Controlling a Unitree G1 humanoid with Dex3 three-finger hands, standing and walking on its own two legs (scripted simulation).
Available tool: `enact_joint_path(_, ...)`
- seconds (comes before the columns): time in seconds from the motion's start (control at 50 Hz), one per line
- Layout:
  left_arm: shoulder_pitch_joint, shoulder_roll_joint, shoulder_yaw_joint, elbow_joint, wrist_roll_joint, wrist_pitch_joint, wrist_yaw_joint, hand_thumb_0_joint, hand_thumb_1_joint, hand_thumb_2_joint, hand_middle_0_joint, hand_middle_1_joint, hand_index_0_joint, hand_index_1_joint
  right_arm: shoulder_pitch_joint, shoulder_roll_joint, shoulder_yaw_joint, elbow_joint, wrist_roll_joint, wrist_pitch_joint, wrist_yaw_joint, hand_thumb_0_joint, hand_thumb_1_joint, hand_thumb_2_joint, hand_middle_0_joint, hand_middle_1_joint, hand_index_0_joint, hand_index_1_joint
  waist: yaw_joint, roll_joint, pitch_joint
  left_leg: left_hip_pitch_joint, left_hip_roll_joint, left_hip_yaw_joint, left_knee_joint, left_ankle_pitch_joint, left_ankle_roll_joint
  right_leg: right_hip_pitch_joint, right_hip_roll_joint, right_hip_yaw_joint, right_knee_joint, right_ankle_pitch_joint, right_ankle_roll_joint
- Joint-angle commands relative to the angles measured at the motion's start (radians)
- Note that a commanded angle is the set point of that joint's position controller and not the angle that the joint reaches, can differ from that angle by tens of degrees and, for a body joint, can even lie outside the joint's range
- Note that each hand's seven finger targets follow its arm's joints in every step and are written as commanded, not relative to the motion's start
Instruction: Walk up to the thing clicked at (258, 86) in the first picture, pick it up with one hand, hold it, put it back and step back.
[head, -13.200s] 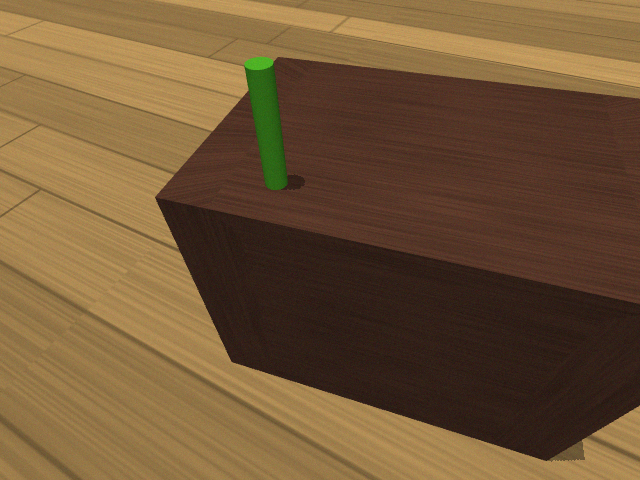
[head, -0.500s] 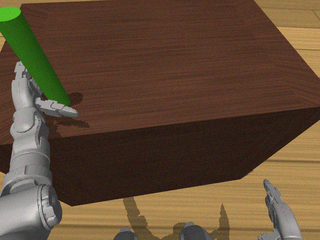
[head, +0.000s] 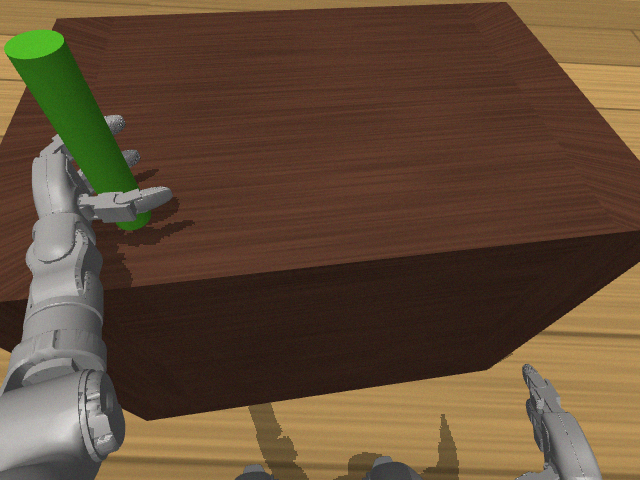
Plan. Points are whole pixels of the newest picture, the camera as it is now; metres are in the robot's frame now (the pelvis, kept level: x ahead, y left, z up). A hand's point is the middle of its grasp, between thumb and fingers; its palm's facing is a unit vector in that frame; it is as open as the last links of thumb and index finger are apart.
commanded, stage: close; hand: left
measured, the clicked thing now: (95, 150) +0.47 +0.23 +0.15
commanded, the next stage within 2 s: settle in 0.24 s
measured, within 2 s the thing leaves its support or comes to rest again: leaves its support in 0.58 s
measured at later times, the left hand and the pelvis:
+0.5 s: hand (115, 203) +0.44 +0.23 +0.09, palm faces +0.22 -0.97 -0.02, open 5.8 cm; pelvis -0.01 -0.01 +0.00, yaw +0 degrees
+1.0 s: hand (96, 171) +0.45 +0.23 +0.14, palm faces +0.24 -0.97 -0.02, open 5.8 cm; pelvis -0.01 +0.00 +0.01, yaw +0 degrees
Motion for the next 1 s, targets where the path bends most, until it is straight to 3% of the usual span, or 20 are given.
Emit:
enact_joint_path(0.0,-0.332,0.209,0.030,-0.216,-0.013,-0.064,0.003,0.000,-0.009,0.648,-0.980,-0.832,-0.991,-0.824,-0.002,-0.141,-0.080,-0.175,0.004,-0.045,-0.009,0.000,0.542,-0.042,0.049,0.050,0.049,0.050,0.021,0.075,-0.398,0.309,-0.002,0.009,-0.092,0.455,0.026,0.163,0.021,-0.063,-0.074,0.403,-0.045)
enact_joint_path(0.04,-0.321,0.230,0.047,-0.226,-0.010,-0.070,0.005,0.000,0.065,0.707,-1.052,-0.906,-1.067,-0.894,0.000,-0.153,-0.098,-0.187,0.006,-0.041,-0.008,0.000,0.545,-0.041,0.049,0.050,0.049,0.050,0.017,0.050,-0.397,0.289,-0.008,0.016,-0.087,0.442,0.033,0.177,0.019,-0.058,-0.073,0.420,-0.040)
enact_joint_path(0.06,-0.300,0.195,0.031,-0.215,-0.009,-0.072,0.004,0.000,0.084,0.741,-1.077,-0.938,-1.092,-0.927,0.003,-0.146,-0.093,-0.190,0.004,-0.039,-0.006,0.000,0.544,-0.041,0.049,0.049,0.049,0.050,0.012,0.043,-0.386,0.292,-0.009,0.021,-0.086,0.433,0.035,0.170,0.017,-0.055,-0.074,0.418,-0.037)
enact_joint_path(0.12,-0.317,0.238,0.064,-0.337,-0.021,-0.093,0.011,0.000,0.192,0.795,-1.134,-0.993,-1.148,-0.980,0.054,-0.151,-0.110,-0.140,0.005,-0.032,-0.003,0.000,0.546,-0.040,0.049,0.049,0.049,0.049,0.033,0.094,-0.421,0.324,-0.015,0.024,-0.079,0.463,0.033,0.178,0.014,-0.054,-0.066,0.439,-0.038)
enact_joint_path(0.2,-0.285,0.196,0.032,-0.332,-0.019,-0.095,0.009,0.000,0.291,0.921,-1.247,-1.124,-1.261,-1.113,0.017,-0.139,-0.101,-0.186,0.009,-0.031,-0.005,0.000,0.538,-0.043,0.049,0.049,0.048,0.049,0.025,0.078,-0.417,0.323,-0.019,0.030,-0.080,0.438,0.035,0.191,0.011,-0.046,-0.072,0.438,-0.033)
enact_joint_path(0.24,-0.290,0.238,0.042,-0.357,-0.005,-0.096,0.008,0.000,0.363,0.973,-1.288,-1.171,-1.303,-1.159,0.013,-0.135,-0.101,-0.167,0.010,-0.026,-0.007,0.000,0.544,-0.041,0.049,0.049,0.049,0.049,0.031,0.099,-0.417,0.325,-0.019,0.029,-0.078,0.434,0.035,0.178,0.008,-0.042,-0.075,0.425,-0.034)
enact_joint_path(0.3,-0.307,0.247,0.061,-0.346,-0.011,-0.091,0.007,0.000,0.491,1.195,-1.403,-1.369,-1.409,-1.362,0.007,-0.134,-0.098,-0.178,0.009,-0.026,-0.011,0.000,0.544,-0.045,0.049,0.049,0.048,0.049,0.020,0.073,-0.420,0.301,-0.023,0.035,-0.072,0.419,0.042,0.207,0.004,-0.032,-0.079,0.457,-0.027)
enact_joint_path(0.32,-0.302,0.205,0.040,-0.286,-0.022,-0.087,-0.004,0.000,0.512,1.275,-1.427,-1.418,-1.434,-1.418,-0.004,-0.123,-0.080,-0.170,0.009,-0.026,-0.009,0.000,0.548,-0.044,0.049,0.049,0.048,0.049,0.017,0.061,-0.383,0.276,-0.024,0.033,-0.076,0.383,0.043,0.193,0.004,-0.032,-0.083,0.423,-0.028)
enact_joint_path(0.36,-0.327,0.223,0.038,-0.277,-0.033,-0.097,-0.017,0.000,0.672,1.333,-1.346,-1.365,-1.341,-1.381,-0.020,-0.141,-0.100,-0.126,0.010,-0.032,-0.014,0.000,0.552,-0.050,0.049,0.050,0.049,0.050,0.015,0.075,-0.347,0.257,-0.023,0.032,-0.078,0.352,0.044,0.158,0.002,-0.035,-0.084,0.379,-0.032)
enact_joint_path(0.42,-0.336,0.263,0.041,-0.328,-0.009,-0.096,-0.022,0.000,0.799,1.371,-1.365,-1.382,-1.361,-1.396,-0.031,-0.152,-0.096,-0.202,0.007,-0.036,-0.015,0.000,0.558,-0.049,0.049,0.050,0.049,0.050,0.033,0.123,-0.443,0.351,-0.022,0.030,-0.096,0.368,0.030,0.177,0.006,-0.044,-0.090,0.356,-0.040)
enact_joint_path(0.52,-0.370,0.278,0.057,-0.394,-0.038,-0.079,-0.017,0.000,0.638,1.324,-1.396,-1.417,-1.401,-1.422,-0.011,-0.151,-0.100,-0.153,0.014,-0.030,-0.029,0.000,0.555,-0.047,0.049,0.050,0.049,0.050,0.037,0.124,-0.440,0.364,-0.017,0.024,-0.114,0.353,0.028,0.198,0.010,-0.051,-0.100,0.337,-0.041)
enact_joint_path(0.58,-0.423,0.246,0.015,-0.428,-0.033,-0.062,-0.003,0.000,0.588,1.336,-1.397,-1.426,-1.401,-1.435,-0.056,-0.120,-0.061,-0.186,0.017,-0.037,-0.036,0.000,0.550,-0.049,0.049,0.050,0.049,0.050,0.033,0.110,-0.434,0.372,-0.016,0.021,-0.119,0.365,0.028,0.192,0.012,-0.051,-0.102,0.347,-0.040)
enact_joint_path(0.6,-0.420,0.207,-0.006,-0.389,-0.035,-0.055,-0.001,0.000,0.605,1.347,-1.390,-1.420,-1.391,-1.432,-0.048,-0.122,-0.068,-0.177,0.017,-0.037,-0.040,0.000,0.550,-0.050,0.049,0.050,0.049,0.050,0.024,0.093,-0.405,0.361,-0.015,0.020,-0.124,0.365,0.028,0.189,0.012,-0.052,-0.102,0.346,-0.041)
enact_joint_path(0.62,-0.399,0.256,0.022,-0.378,-0.029,-0.048,0.008,0.000,0.598,1.330,-1.369,-1.401,-1.371,-1.412,-0.038,-0.152,-0.093,-0.129,0.017,-0.033,-0.047,0.000,0.557,-0.048,0.049,0.050,0.049,0.050,0.035,0.078,-0.366,0.346,-0.020,0.023,-0.138,0.328,0.030,0.181,0.012,-0.049,-0.116,0.323,-0.039)
enact_joint_path(0.66,-0.411,0.265,0.024,-0.374,-0.025,-0.037,0.013,0.000,0.643,1.335,-1.366,-1.403,-1.370,-1.411,-0.059,-0.173,-0.109,-0.161,0.017,-0.039,-0.052,0.000,0.565,-0.046,0.049,0.050,0.049,0.050,0.031,0.081,-0.389,0.364,-0.019,0.025,-0.147,0.313,0.030,0.191,0.010,-0.047,-0.127,0.314,-0.039)
enact_joint_path(0.72,-0.442,0.224,-0.014,-0.396,-0.025,-0.016,0.014,0.000,0.669,1.350,-1.377,-1.418,-1.382,-1.425,-0.026,-0.132,-0.081,-0.144,0.024,-0.040,-0.051,0.000,0.568,-0.045,0.049,0.050,0.049,0.050,0.032,0.119,-0.371,0.407,-0.018,0.019,-0.165,0.311,0.021,0.177,0.012,-0.056,-0.132,0.292,-0.044)
enact_joint_path(0.78,-0.374,0.218,-0.008,-0.312,-0.032,0.011,0.002,0.000,0.630,1.344,-1.369,-1.409,-1.375,-1.416,0.009,-0.127,-0.073,-0.087,0.027,-0.042,-0.050,0.000,0.565,-0.046,0.049,0.050,0.049,0.050,0.037,0.094,-0.340,0.404,-0.011,0.019,-0.169,0.366,0.020,0.189,0.015,-0.062,-0.140,0.325,-0.044)
enact_joint_path(0.8,-0.421,0.263,0.010,-0.380,-0.034,0.007,0.001,0.000,0.614,1.353,-1.370,-1.415,-1.374,-1.424,0.010,-0.132,-0.084,-0.067,0.030,-0.043,-0.050,0.000,0.566,-0.047,0.049,0.050,0.049,0.050,0.035,0.119,-0.355,0.411,-0.014,0.024,-0.166,0.373,0.022,0.196,0.012,-0.058,-0.140,0.340,-0.043)
enact_joint_path(0.88,-0.453,0.220,-0.006,-0.347,-0.036,0.033,0.005,0.000,0.610,1.360,-1.372,-1.413,-1.375,-1.425,-0.045,-0.106,-0.056,-0.054,0.029,-0.058,-0.042,0.000,0.566,-0.047,0.049,0.050,0.049,0.050,0.045,0.109,-0.343,0.410,-0.012,0.025,-0.180,0.368,0.022,0.195,0.012,-0.060,-0.147,0.332,-0.044)
enact_joint_path(0.98,-0.481,0.231,-0.005,-0.361,-0.031,0.032,0.023,0.000,0.626,1.371,-1.367,-1.415,-1.371,-1.426,-0.088,-0.126,-0.078,-0.066,0.031,-0.068,-0.049,0.000,0.572,-0.046,0.049,0.050,0.049,0.050,0.053,0.108,-0.364,0.431,-0.010,0.020,-0.191,0.377,0.015,0.221,0.013,-0.061,-0.153,0.330,-0.046)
